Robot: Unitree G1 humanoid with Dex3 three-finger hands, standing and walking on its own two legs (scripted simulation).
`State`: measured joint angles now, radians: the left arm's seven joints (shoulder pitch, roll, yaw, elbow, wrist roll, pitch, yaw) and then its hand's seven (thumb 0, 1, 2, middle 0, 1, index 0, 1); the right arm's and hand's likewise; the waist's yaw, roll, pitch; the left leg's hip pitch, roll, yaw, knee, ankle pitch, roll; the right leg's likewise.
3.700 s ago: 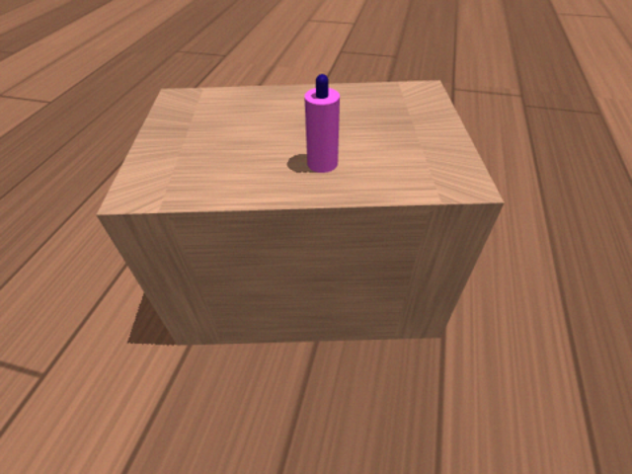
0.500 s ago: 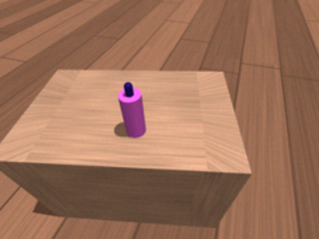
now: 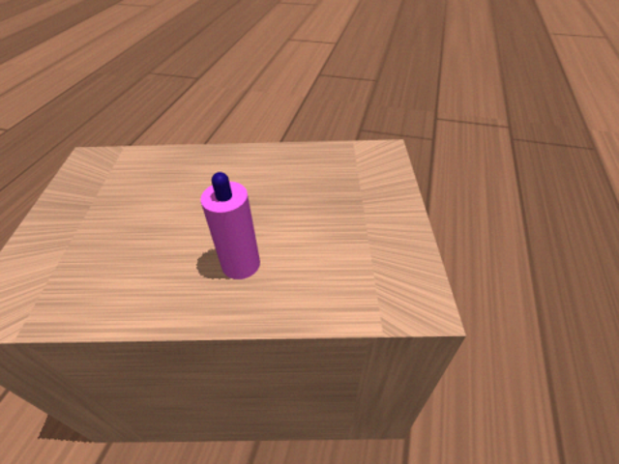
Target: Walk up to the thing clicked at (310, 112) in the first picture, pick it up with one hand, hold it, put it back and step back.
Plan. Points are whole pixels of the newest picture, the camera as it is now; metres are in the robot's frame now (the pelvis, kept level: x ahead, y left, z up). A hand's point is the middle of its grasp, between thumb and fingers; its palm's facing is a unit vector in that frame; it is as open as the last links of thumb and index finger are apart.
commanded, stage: walk up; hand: left
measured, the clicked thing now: (231, 224) +0.53 +0.17 -0.01
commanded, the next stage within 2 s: stand in 0.52 s
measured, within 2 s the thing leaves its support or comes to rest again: neither
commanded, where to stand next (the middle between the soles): +0.05 +0.01 m, yaw +0 degrees
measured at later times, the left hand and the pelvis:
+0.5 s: hand out of the picture +0.10 +0.25 -0.15, palm faces -0.05 -0.93 -0.36, open 7.4 cm; pelvis +0.01 +0.00 +0.00, yaw -1 degrees
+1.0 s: hand out of the picture +0.08 +0.24 -0.15, palm faces -0.03 -0.94 -0.34, open 7.4 cm; pelvis -0.01 -0.01 +0.00, yaw +0 degrees
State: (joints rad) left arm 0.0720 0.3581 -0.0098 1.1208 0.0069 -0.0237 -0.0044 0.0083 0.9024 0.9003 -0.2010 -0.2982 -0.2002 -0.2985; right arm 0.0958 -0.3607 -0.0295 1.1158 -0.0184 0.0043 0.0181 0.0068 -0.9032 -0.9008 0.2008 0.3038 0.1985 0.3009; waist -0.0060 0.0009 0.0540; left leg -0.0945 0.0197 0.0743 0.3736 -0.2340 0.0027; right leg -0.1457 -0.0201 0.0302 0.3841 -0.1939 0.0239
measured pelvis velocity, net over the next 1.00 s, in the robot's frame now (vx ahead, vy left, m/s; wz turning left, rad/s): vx -0.01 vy -0.01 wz -0.01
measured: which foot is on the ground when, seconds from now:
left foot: down 0.00-1.00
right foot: down 0.00-1.00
